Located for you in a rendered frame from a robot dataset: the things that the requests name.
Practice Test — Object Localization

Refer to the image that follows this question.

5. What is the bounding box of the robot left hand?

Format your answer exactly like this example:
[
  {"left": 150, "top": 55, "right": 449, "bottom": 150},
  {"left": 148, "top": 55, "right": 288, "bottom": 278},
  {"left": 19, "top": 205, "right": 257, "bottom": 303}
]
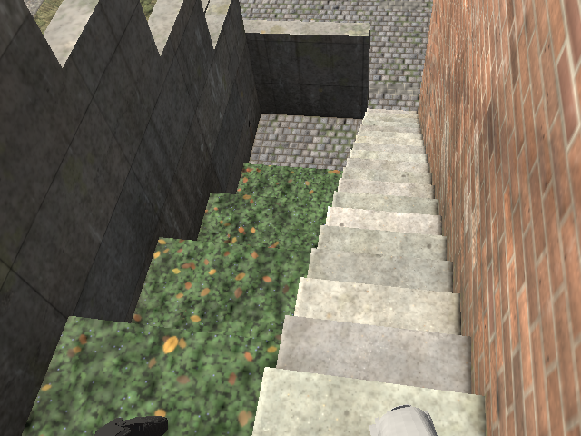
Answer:
[{"left": 94, "top": 416, "right": 168, "bottom": 436}]

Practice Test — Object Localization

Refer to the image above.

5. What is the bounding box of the right robot thigh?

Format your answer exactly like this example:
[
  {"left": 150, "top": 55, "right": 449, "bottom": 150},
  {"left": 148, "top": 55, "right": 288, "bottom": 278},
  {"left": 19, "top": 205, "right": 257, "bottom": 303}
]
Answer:
[{"left": 369, "top": 406, "right": 437, "bottom": 436}]

